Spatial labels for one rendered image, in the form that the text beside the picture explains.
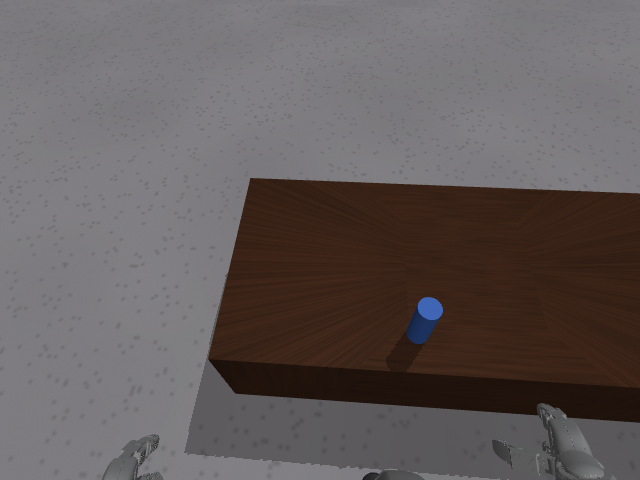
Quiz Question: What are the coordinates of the right robot hand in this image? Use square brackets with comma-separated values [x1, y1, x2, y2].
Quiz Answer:
[492, 403, 593, 480]

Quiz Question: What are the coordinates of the left robot hand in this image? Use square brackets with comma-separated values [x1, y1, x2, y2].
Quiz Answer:
[102, 434, 163, 480]

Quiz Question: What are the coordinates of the can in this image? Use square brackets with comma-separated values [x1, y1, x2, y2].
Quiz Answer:
[407, 297, 443, 344]

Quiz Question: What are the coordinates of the right robot arm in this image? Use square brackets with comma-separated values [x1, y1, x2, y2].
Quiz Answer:
[555, 450, 617, 480]

